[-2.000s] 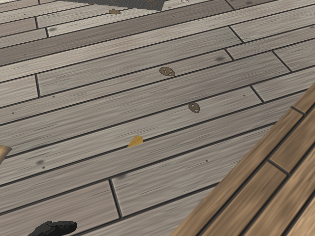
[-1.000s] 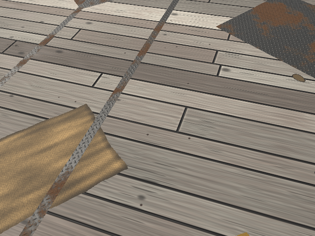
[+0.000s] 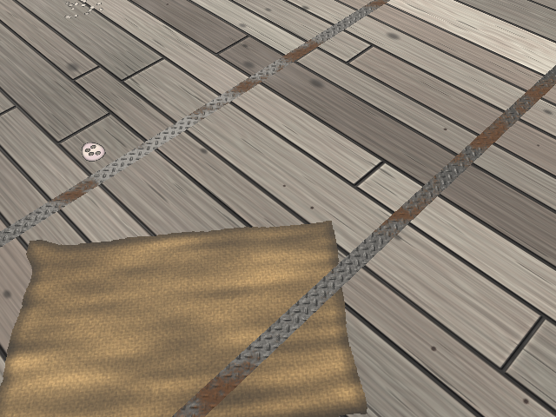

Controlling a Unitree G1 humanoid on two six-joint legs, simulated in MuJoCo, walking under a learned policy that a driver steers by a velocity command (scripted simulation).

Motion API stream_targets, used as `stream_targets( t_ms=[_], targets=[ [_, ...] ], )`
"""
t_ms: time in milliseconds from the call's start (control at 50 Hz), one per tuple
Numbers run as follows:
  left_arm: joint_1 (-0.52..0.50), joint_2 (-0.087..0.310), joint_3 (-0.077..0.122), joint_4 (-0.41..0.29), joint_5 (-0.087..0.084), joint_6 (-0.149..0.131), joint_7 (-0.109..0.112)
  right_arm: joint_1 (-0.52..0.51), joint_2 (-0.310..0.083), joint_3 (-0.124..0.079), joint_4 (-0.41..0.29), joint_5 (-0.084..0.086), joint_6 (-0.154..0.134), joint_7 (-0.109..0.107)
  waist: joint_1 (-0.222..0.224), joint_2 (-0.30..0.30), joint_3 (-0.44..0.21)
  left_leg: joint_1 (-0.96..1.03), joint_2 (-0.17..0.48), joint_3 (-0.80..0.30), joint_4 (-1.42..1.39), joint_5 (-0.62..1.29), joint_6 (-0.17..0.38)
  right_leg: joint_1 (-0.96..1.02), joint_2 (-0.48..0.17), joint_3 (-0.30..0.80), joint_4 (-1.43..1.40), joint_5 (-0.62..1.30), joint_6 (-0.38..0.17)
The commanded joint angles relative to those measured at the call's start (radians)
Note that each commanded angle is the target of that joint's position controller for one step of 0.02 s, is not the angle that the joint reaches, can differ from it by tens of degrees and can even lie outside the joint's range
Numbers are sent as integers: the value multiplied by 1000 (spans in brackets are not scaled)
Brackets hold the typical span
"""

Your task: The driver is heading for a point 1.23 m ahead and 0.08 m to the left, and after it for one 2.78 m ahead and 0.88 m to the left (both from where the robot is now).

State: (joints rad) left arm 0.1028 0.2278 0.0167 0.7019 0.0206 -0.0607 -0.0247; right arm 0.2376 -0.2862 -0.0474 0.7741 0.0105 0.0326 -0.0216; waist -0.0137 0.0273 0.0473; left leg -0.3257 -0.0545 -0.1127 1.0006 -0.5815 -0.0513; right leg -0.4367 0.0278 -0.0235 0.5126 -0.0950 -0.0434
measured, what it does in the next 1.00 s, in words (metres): walks ahead: left foot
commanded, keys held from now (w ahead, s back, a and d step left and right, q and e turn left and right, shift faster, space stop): no key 0.76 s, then w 0.24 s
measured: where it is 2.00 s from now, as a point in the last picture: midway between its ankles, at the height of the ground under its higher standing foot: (290, 347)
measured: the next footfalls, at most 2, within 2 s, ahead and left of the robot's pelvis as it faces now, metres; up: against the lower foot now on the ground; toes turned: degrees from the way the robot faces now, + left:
left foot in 0.14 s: +0.06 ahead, +0.15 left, +0.00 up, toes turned -3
left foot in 1.48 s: +0.51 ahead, +0.14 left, +0.00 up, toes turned +1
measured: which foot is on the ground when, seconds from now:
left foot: up 0.00-0.12, down 0.14-1.00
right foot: down 0.00-1.00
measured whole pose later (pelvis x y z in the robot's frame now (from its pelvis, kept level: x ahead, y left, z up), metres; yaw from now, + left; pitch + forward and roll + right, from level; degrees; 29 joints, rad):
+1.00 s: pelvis +0.12 +0.00 +0.00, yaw -1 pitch -1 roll +0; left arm 0.20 0.24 0.06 1.02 -0.03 -0.07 -0.01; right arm 0.37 -0.24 -0.05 1.05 0.03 -0.04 -0.03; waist -0.01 0.03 0.01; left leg -0.08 0.04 -0.05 0.58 -0.46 0.00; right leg -0.27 0.03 -0.06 0.62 -0.33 -0.06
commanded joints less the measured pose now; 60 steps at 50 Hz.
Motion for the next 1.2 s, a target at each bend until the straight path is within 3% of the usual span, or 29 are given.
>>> stream_targets(
  t_ms=[20,60,100,140,160,180,200,220,300,420,620,760,780,820,860,900,920,960,980,1000,1020,1040,1060,1080,1120,1160,1200],
  targets=[
    [-52,141,35,-52,7,24,6,75,-75,-25,-28,0,35,-16,-21,-173,-100,-27,76,30,-132,41,-31,129,-227,304,-250,-139,-128],
    [-38,143,38,-40,8,32,14,102,-51,-20,2,-10,26,-17,-16,-194,-126,71,66,61,-266,134,-20,116,-198,245,-244,-148,-128],
    [-36,141,37,-27,-10,36,22,128,-45,-22,32,-15,18,-10,-30,-168,-149,167,58,89,-420,320,7,98,-191,216,-226,-229,-118],
    [-6,107,24,-5,-12,35,22,95,-50,-19,26,-37,13,-6,-23,-130,-123,222,84,61,-514,404,45,41,-160,193,-219,-384,-52],
    [1,102,20,2,-3,33,19,62,-81,-21,4,-43,10,-10,-4,-86,-84,188,146,-10,-566,358,77,22,-133,168,-183,-423,-12],
    [14,105,26,-6,-1,33,17,43,-124,-33,24,-28,7,-12,41,38,-39,38,138,-21,-572,159,112,92,-69,90,-156,-359,20],
    [-11,107,25,-2,5,31,20,21,-81,-24,22,-25,-4,-11,25,50,-25,-40,126,-17,-609,80,108,176,-59,75,-100,-273,34],
    [-8,100,26,2,0,29,22,11,-59,-16,29,-31,-16,-12,34,62,-25,-61,127,-18,-625,97,91,213,-58,70,-74,-213,26],
    [26,94,27,38,-7,29,29,37,-60,-16,52,-19,-47,-14,26,22,-48,16,113,3,-579,313,61,222,-61,69,-40,-42,1],
    [28,99,32,84,-15,36,29,65,-56,-13,92,-14,-42,-17,13,-14,-70,74,100,22,-551,464,63,251,-63,64,-12,119,3],
    [16,110,39,171,-21,58,49,53,-40,-8,164,-12,-40,-16,15,-21,-63,104,86,46,-566,527,61,286,-63,63,-10,156,8],
    [6,109,41,228,-22,67,57,54,-31,-2,214,-14,-41,-17,16,-19,-45,99,79,59,-590,483,58,295,-60,63,-25,123,12],
    [22,99,40,245,-23,69,57,77,-24,-1,230,-13,-40,-18,13,-14,-64,107,73,65,-605,372,64,302,-44,45,-22,11,12],
    [18,104,44,260,-31,71,57,78,-58,-11,232,-2,-38,-21,9,32,-2,61,92,19,-646,32,118,221,8,-3,31,-346,12],
    [-31,98,43,242,-35,48,52,111,-98,-22,227,8,-52,-23,-20,93,90,58,197,-134,-743,-202,192,68,24,-28,127,-424,14],
    [-60,77,38,226,-48,11,37,114,-136,-36,233,18,-78,-22,-22,158,171,71,339,-310,-818,-204,270,-32,-23,-12,236,-322,-2],
    [-44,79,40,228,-53,-6,29,96,-119,-33,229,17,-89,-19,-3,153,180,86,353,-310,-804,-120,273,-40,-43,2,218,-319,-18],
    [81,81,48,276,-59,-25,15,38,-94,-26,215,20,-95,-10,69,124,137,36,282,-184,-713,37,219,163,-25,-23,36,-292,-39],
    [192,109,64,323,-54,-27,14,3,-86,-23,198,16,-97,-7,110,74,89,-37,212,-97,-601,183,181,338,-16,5,-15,-229,-42],
    [311,198,92,354,-48,-33,13,-29,-34,-9,164,15,-106,-7,145,-146,35,-174,71,76,-292,309,105,485,-155,290,-161,-331,-116],
    [431,263,102,377,-43,-40,-1,-34,-18,-6,130,13,-123,-10,170,-349,-45,-342,-13,97,25,73,60,630,-365,713,-332,-365,-249],
    [356,178,68,364,-30,-52,-3,-37,-57,-18,127,31,-135,-4,113,-216,-12,-429,38,0,189,40,81,600,-408,748,-338,-367,-253],
    [283,136,55,338,-29,-60,-4,-24,-53,-17,137,42,-143,6,80,-154,35,-453,85,-7,237,123,109,553,-377,624,-327,-312,-223],
    [242,125,49,321,-28,-62,-6,-18,-43,-18,147,38,-147,10,59,-106,37,-452,125,7,216,217,127,528,-337,515,-334,-266,-191],
    [236,87,30,318,-25,-55,-4,-41,-58,-34,146,22,-143,15,48,-95,38,-406,170,43,119,334,125,488,-269,335,-355,-82,-145],
    [289,90,25,333,-22,-43,7,-60,-29,-33,141,14,-132,23,53,-109,25,-388,171,85,44,376,97,486,-238,246,-366,57,-142],
    [315,123,28,336,-21,-34,22,-137,-3,-25,109,9,-124,25,64,-90,42,-411,165,107,-69,422,65,470,-239,207,-388,116,-154]
  ],
)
